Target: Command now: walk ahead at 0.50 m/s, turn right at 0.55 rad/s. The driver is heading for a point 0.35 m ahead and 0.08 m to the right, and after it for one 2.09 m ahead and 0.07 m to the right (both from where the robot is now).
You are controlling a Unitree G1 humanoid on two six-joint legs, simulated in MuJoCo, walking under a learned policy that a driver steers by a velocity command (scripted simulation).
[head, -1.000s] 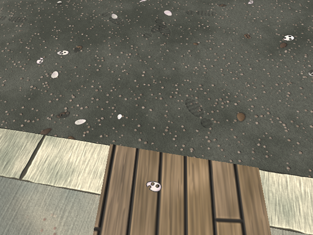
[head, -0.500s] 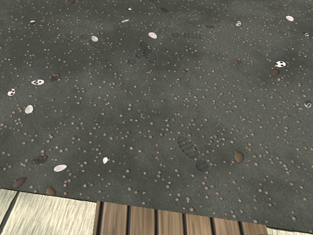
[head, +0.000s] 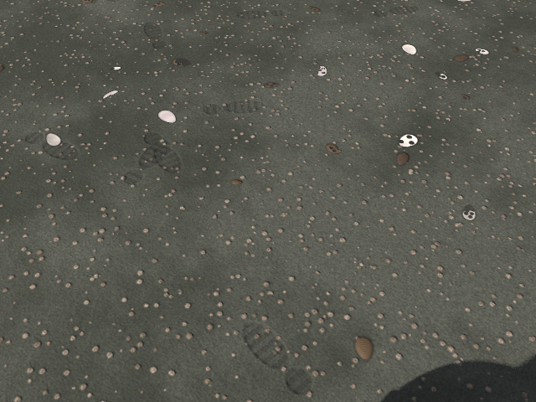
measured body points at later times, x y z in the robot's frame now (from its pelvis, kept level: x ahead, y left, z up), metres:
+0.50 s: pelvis +0.23 +0.02 -0.02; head +0.24 +0.00 +0.43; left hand +0.51 +0.15 -0.09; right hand +0.18 -0.26 -0.14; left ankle +0.18 +0.15 -0.74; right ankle +0.30 -0.14 -0.72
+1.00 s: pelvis +0.35 -0.09 -0.13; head +0.36 -0.10 +0.32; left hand +0.56 +0.09 -0.26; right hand +0.38 -0.37 -0.25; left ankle +0.46 +0.05 -0.81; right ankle +0.37 -0.18 -0.86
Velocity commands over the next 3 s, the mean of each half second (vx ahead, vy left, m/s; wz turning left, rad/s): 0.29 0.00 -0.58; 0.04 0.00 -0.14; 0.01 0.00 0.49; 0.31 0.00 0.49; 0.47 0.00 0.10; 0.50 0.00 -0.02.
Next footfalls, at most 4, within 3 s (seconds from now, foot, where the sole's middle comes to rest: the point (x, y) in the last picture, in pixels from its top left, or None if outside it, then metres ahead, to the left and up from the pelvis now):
0.16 left None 0.22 0.15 -0.77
0.66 right None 0.41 -0.20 -0.90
1.20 left None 0.45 0.03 -0.90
1.70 right None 0.55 -0.19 -0.90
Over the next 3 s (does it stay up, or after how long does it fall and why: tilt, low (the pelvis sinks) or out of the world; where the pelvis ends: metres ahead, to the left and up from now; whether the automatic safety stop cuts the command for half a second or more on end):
stays up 1.14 0.06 -0.12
